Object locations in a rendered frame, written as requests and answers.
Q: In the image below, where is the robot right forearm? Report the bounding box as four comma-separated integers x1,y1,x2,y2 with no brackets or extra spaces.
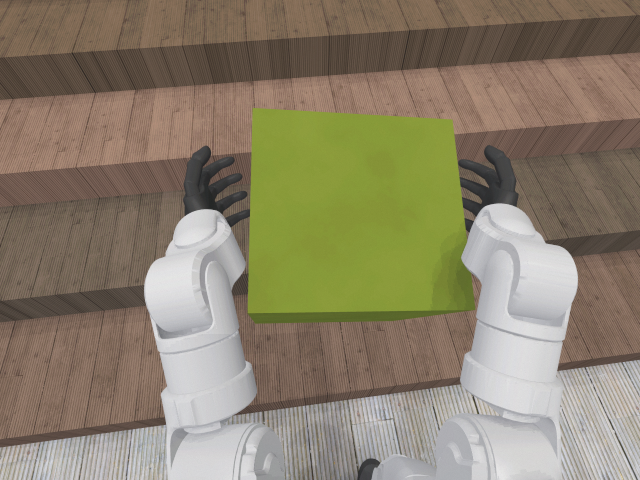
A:
460,203,578,480

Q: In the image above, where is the right robot hand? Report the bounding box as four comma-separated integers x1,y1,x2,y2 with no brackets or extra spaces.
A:
458,145,519,233

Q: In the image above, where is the robot left forearm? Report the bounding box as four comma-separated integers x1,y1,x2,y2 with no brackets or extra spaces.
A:
144,209,257,480

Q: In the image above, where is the right robot thigh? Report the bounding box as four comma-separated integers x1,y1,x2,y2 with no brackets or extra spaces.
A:
372,457,437,480

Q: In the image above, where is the robot left upper arm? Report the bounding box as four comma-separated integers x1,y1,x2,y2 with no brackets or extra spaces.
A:
170,423,285,480

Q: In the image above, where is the carton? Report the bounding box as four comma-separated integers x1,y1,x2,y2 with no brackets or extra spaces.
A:
248,108,475,324

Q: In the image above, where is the robot right foot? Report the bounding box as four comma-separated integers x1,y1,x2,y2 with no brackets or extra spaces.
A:
357,458,380,480

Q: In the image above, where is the left robot hand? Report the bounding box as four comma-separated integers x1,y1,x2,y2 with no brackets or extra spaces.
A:
183,146,250,227

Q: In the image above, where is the robot right upper arm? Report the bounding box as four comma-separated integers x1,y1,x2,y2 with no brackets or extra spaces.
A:
435,413,561,480

